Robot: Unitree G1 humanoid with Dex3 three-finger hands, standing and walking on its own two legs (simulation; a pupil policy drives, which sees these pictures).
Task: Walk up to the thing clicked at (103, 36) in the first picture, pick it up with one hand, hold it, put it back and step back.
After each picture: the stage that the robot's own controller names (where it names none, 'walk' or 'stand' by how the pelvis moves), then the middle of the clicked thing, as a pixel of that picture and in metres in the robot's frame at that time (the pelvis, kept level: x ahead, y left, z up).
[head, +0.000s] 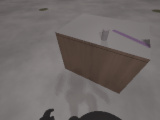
stand; (105, 34) +0.85 -0.10 +0.06
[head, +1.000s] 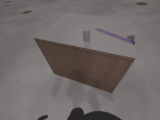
walk; (86, 35) +0.75 +0.12 +0.09
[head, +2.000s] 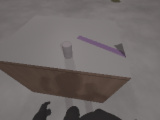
stand; (67, 50) +0.47 +0.21 +0.10
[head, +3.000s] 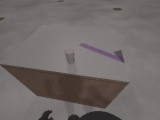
stand; (70, 56) +0.48 +0.20 +0.06
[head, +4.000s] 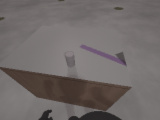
stand; (70, 59) +0.45 +0.19 +0.06
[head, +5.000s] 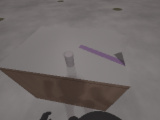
stand; (69, 59) +0.45 +0.20 +0.06
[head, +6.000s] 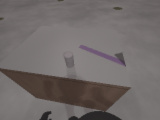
stand; (69, 60) +0.44 +0.20 +0.06
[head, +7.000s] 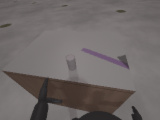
rise first; (71, 62) +0.43 +0.20 +0.07
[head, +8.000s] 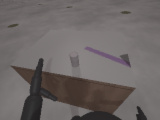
go down; (74, 59) +0.46 +0.19 +0.07
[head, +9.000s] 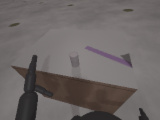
go down; (74, 59) +0.45 +0.20 +0.07
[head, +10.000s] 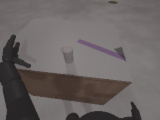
go down; (68, 55) +0.46 +0.17 +0.08
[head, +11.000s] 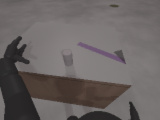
go down; (68, 58) +0.45 +0.18 +0.08
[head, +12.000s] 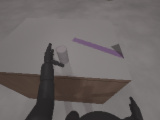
close in; (63, 55) +0.44 +0.20 +0.10
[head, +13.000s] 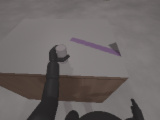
lift; (62, 54) +0.45 +0.20 +0.11
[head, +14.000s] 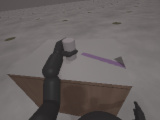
lift; (70, 49) +0.35 +0.14 +0.29
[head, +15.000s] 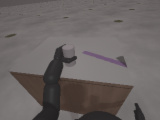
hold; (69, 55) +0.34 +0.16 +0.25
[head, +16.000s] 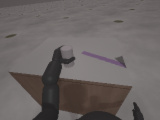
hold; (67, 56) +0.34 +0.17 +0.24
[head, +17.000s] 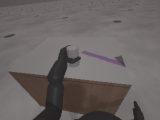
crouch; (73, 56) +0.35 +0.13 +0.24
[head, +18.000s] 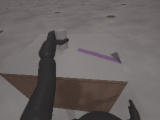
crouch; (61, 39) +0.45 +0.20 +0.29
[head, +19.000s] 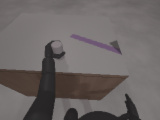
lower; (58, 51) +0.47 +0.21 +0.11
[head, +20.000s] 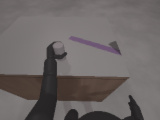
lower; (60, 52) +0.46 +0.20 +0.11
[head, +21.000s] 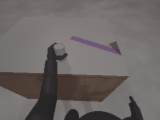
lower; (60, 53) +0.46 +0.20 +0.11
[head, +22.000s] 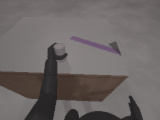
lower; (60, 53) +0.46 +0.20 +0.11
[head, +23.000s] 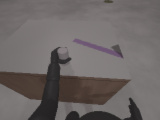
draw back; (63, 56) +0.43 +0.19 +0.11
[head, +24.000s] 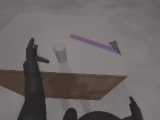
rise; (61, 53) +0.44 +0.19 +0.11
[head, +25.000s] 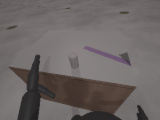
sink last; (74, 60) +0.44 +0.19 +0.08
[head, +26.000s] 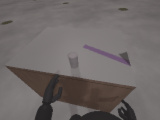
stand; (73, 60) +0.44 +0.18 +0.07
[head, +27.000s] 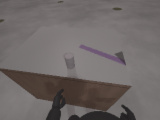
stand; (69, 61) +0.43 +0.19 +0.07
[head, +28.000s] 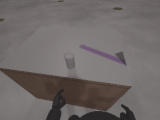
stand; (70, 61) +0.43 +0.19 +0.07
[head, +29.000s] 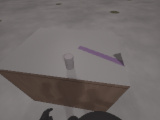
walk; (69, 62) +0.43 +0.19 +0.07
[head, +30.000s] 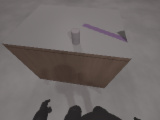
walk; (75, 37) +0.61 +0.16 +0.08
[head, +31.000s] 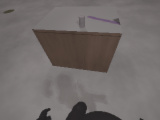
walk; (81, 21) +0.97 +0.20 +0.08
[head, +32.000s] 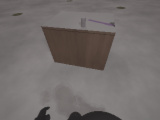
stand; (83, 22) +1.17 +0.18 +0.09
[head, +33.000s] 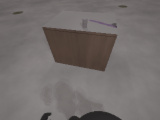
stand; (84, 23) +1.14 +0.15 +0.06
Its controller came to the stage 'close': yes
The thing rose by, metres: 0.22
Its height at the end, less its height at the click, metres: +0.00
